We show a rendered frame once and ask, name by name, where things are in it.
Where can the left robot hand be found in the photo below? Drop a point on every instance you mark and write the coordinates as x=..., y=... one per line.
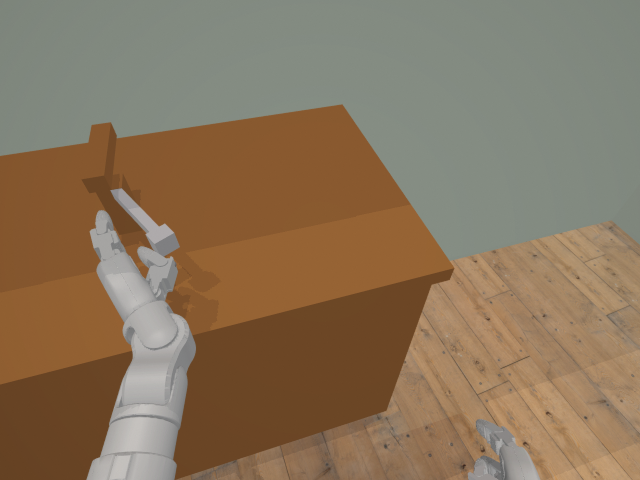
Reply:
x=122, y=280

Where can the right robot hand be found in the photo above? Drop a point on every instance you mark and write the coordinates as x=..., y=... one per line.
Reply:
x=515, y=462

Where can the counter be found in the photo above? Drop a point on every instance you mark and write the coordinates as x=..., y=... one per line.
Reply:
x=303, y=271

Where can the robot left forearm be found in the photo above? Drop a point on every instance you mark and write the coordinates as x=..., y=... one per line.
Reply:
x=141, y=439

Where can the tap lever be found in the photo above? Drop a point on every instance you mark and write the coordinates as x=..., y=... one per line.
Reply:
x=161, y=238

